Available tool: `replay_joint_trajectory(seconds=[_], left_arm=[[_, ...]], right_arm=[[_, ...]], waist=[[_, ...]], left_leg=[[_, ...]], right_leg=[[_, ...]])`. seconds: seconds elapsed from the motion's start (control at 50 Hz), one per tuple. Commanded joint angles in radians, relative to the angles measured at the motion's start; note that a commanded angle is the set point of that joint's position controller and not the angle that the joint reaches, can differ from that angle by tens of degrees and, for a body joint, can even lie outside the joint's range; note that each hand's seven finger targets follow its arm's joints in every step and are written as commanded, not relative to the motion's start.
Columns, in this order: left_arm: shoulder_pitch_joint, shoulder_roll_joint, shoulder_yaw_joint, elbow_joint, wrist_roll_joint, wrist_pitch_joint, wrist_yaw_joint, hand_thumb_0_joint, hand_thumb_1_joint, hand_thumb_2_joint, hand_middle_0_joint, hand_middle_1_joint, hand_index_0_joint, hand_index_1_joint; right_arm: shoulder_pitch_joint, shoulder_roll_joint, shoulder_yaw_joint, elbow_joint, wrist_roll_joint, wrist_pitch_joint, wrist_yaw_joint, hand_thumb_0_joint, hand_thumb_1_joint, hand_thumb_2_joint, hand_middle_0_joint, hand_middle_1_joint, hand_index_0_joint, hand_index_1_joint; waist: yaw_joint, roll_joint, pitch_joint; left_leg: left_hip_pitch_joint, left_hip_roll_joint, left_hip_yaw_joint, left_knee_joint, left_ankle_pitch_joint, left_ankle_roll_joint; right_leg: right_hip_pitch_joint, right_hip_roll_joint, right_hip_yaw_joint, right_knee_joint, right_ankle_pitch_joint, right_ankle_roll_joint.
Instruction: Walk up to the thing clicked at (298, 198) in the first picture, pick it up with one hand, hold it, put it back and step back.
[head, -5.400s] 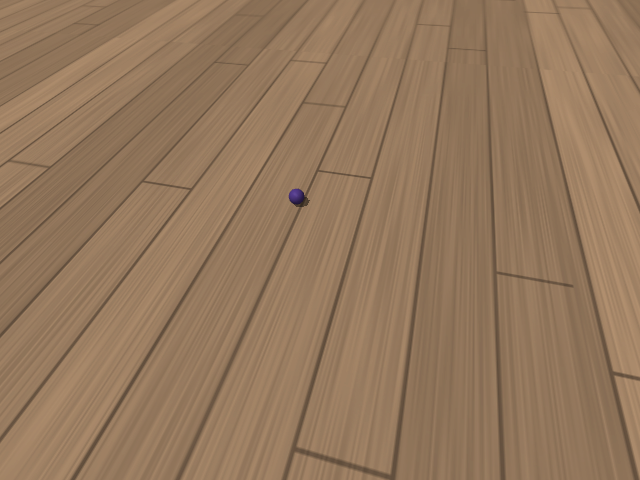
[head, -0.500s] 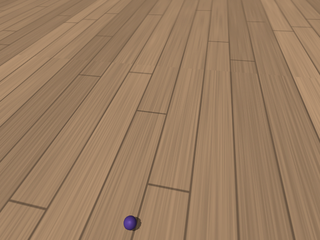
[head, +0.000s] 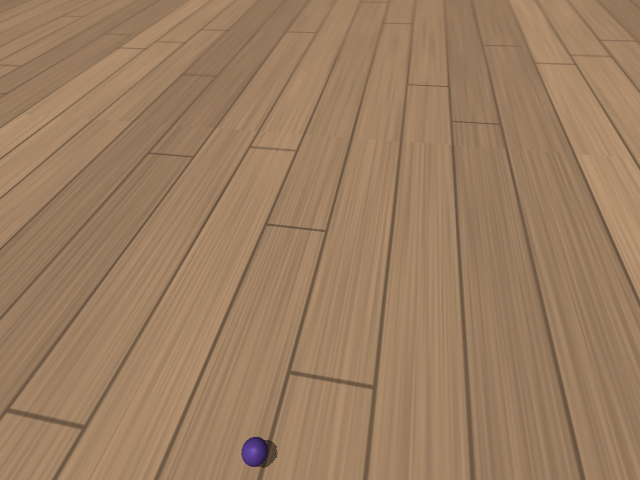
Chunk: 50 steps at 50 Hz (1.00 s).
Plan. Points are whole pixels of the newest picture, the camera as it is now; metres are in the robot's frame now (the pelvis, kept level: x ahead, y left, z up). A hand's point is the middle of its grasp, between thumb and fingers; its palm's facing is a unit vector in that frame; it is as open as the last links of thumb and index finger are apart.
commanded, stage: stand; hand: left
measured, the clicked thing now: (254, 451) +0.40 +0.24 -0.74
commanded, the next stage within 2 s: none
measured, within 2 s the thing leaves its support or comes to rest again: neither
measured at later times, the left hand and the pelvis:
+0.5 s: hand out of the picture +0.06 +0.25 -0.15, palm faces -0.01 -0.94 -0.35, open 7.4 cm; pelvis -0.01 +0.00 +0.00, yaw +1 degrees
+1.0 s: hand out of the picture +0.06 +0.25 -0.15, palm faces -0.02 -0.94 -0.35, open 7.4 cm; pelvis -0.01 -0.01 +0.00, yaw +1 degrees
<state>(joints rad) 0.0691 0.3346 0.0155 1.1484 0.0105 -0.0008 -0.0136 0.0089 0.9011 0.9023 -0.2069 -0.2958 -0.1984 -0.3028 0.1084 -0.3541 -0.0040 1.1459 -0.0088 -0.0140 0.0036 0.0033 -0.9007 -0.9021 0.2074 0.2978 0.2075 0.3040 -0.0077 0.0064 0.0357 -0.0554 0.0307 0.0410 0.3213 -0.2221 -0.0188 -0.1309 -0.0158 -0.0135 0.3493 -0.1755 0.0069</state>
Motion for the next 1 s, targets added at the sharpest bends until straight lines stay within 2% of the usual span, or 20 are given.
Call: replay_joint_trajectory(seconds=[0.0, 0.08, 0.18, 0.3, 0.38, 0.44, 0.48, 0.62, 0.66, 0.78, 0.86, 0.94, 0.98], left_arm=[[-0.045, 0.220, 0.036, -0.063, -0.009, -0.030, 0.022, 0.000, 0.900, 0.900, -0.200, -0.300, -0.200, -0.300], [-0.045, 0.219, 0.031, -0.064, -0.007, -0.030, 0.023, 0.000, 0.900, 0.900, -0.200, -0.300, -0.200, -0.300], [-0.052, 0.229, 0.030, -0.064, -0.007, -0.030, 0.023, 0.000, 0.900, 0.900, -0.200, -0.300, -0.200, -0.300], [-0.041, 0.232, 0.026, -0.064, -0.004, -0.030, 0.022, 0.000, 0.900, 0.900, -0.200, -0.300, -0.200, -0.300], [-0.033, 0.231, 0.023, -0.065, -0.006, -0.031, 0.020, 0.000, 0.900, 0.900, -0.200, -0.300, -0.200, -0.300], [-0.027, 0.233, 0.023, -0.064, -0.004, -0.030, 0.020, 0.000, 0.900, 0.900, -0.200, -0.300, -0.200, -0.300], [-0.025, 0.234, 0.024, -0.064, -0.004, -0.029, 0.020, 0.000, 0.900, 0.900, -0.200, -0.300, -0.200, -0.300], [-0.010, 0.237, 0.021, -0.064, -0.005, -0.030, 0.019, 0.000, 0.900, 0.900, -0.200, -0.300, -0.200, -0.300], [-0.005, 0.232, 0.018, -0.063, -0.006, -0.030, 0.019, 0.000, 0.900, 0.900, -0.200, -0.300, -0.200, -0.300], [-0.006, 0.238, 0.018, -0.062, -0.005, -0.028, 0.020, 0.000, 0.900, 0.900, -0.200, -0.300, -0.200, -0.300], [-0.005, 0.238, 0.018, -0.065, -0.005, -0.030, 0.020, 0.000, 0.900, 0.900, -0.200, -0.300, -0.200, -0.300], [-0.006, 0.236, 0.018, -0.068, -0.004, -0.030, 0.019, 0.000, 0.900, 0.900, -0.200, -0.300, -0.200, -0.300], [-0.007, 0.236, 0.018, -0.071, -0.005, -0.031, 0.021, 0.000, 0.900, 0.900, -0.200, -0.300, -0.200, -0.300]], right_arm=[[-0.058, -0.214, -0.042, -0.066, 0.003, -0.020, -0.017, 0.000, -0.900, -0.900, 0.200, 0.300, 0.200, 0.300], [-0.063, -0.212, -0.040, -0.063, 0.004, -0.016, -0.016, 0.000, -0.900, -0.900, 0.200, 0.300, 0.200, 0.300], [-0.064, -0.202, -0.036, -0.061, 0.001, -0.013, -0.011, 0.000, -0.900, -0.900, 0.200, 0.300, 0.200, 0.300], [-0.067, -0.204, -0.037, -0.058, 0.000, -0.011, -0.007, 0.000, -0.900, -0.900, 0.200, 0.300, 0.200, 0.300], [-0.064, -0.208, -0.037, -0.056, -0.002, -0.014, -0.006, 0.000, -0.900, -0.900, 0.200, 0.300, 0.200, 0.300], [-0.052, -0.205, -0.036, -0.054, -0.003, -0.013, -0.006, 0.000, -0.900, -0.900, 0.200, 0.300, 0.200, 0.300], [-0.057, -0.205, -0.038, -0.056, -0.002, -0.012, -0.006, 0.000, -0.900, -0.900, 0.200, 0.300, 0.200, 0.300], [-0.041, -0.208, -0.034, -0.054, -0.002, -0.015, -0.008, 0.000, -0.900, -0.900, 0.200, 0.300, 0.200, 0.300], [-0.041, -0.210, -0.034, -0.053, -0.001, -0.015, -0.007, 0.000, -0.900, -0.900, 0.200, 0.300, 0.200, 0.300], [-0.033, -0.209, -0.031, -0.053, -0.002, -0.012, -0.008, 0.000, -0.900, -0.900, 0.200, 0.300, 0.200, 0.300], [-0.024, -0.204, -0.030, -0.054, -0.003, -0.011, -0.005, 0.000, -0.900, -0.900, 0.200, 0.300, 0.200, 0.300], [-0.029, -0.212, -0.034, -0.056, -0.003, -0.013, -0.007, 0.000, -0.900, -0.900, 0.200, 0.300, 0.200, 0.300], [-0.028, -0.212, -0.034, -0.058, -0.002, -0.013, -0.006, 0.000, -0.900, -0.900, 0.200, 0.300, 0.200, 0.300]], waist=[[0.005, -0.002, -0.066], [0.002, -0.006, -0.083], [0.001, -0.012, -0.054], [0.002, -0.013, -0.044], [0.005, -0.005, -0.052], [0.003, -0.010, -0.038], [0.005, -0.016, -0.041], [0.005, 0.000, -0.060], [0.008, -0.007, -0.061], [0.007, -0.006, -0.043], [0.007, -0.019, -0.025], [0.008, -0.001, -0.043], [0.007, -0.004, -0.058]], left_leg=[[-0.011, 0.124, -0.088, -0.051, 0.292, 0.028], [0.001, 0.123, -0.084, -0.058, 0.265, 0.025], [-0.028, 0.114, -0.086, -0.081, 0.162, 0.023], [-0.034, 0.111, -0.092, -0.082, 0.093, 0.028], [-0.029, 0.114, -0.094, -0.079, 0.111, 0.030], [-0.047, 0.108, -0.095, -0.081, 0.079, 0.029], [-0.040, 0.110, -0.100, -0.078, 0.092, 0.028], [-0.034, 0.112, -0.100, -0.078, 0.137, 0.026], [-0.026, 0.114, -0.102, -0.072, 0.151, 0.028], [-0.048, 0.112, -0.100, -0.078, 0.109, 0.029], [-0.067, 0.105, -0.099, -0.078, 0.077, 0.028], [-0.054, 0.108, -0.098, -0.069, 0.100, 0.029], [-0.043, 0.112, -0.099, -0.065, 0.155, 0.028]], right_leg=[[0.048, -0.118, 0.086, -0.042, 0.291, -0.026], [0.068, -0.120, 0.082, -0.052, 0.276, -0.023], [0.046, -0.114, 0.084, -0.080, 0.157, -0.019], [0.020, -0.115, 0.093, -0.095, 0.087, -0.018], [0.020, -0.118, 0.094, -0.091, 0.104, -0.021], [0.010, -0.115, 0.096, -0.096, 0.067, -0.019], [0.004, -0.110, 0.091, -0.091, 0.046, -0.021], [0.025, -0.120, 0.094, -0.070, 0.136, -0.028], [0.020, -0.117, 0.091, -0.070, 0.131, -0.027], [0.019, -0.119, 0.093, -0.077, 0.101, -0.026], [0.008, -0.115, 0.095, -0.090, 0.041, -0.023], [0.017, -0.119, 0.098, -0.086, 0.084, -0.027], [0.030, -0.118, 0.091, -0.075, 0.137, -0.029]])
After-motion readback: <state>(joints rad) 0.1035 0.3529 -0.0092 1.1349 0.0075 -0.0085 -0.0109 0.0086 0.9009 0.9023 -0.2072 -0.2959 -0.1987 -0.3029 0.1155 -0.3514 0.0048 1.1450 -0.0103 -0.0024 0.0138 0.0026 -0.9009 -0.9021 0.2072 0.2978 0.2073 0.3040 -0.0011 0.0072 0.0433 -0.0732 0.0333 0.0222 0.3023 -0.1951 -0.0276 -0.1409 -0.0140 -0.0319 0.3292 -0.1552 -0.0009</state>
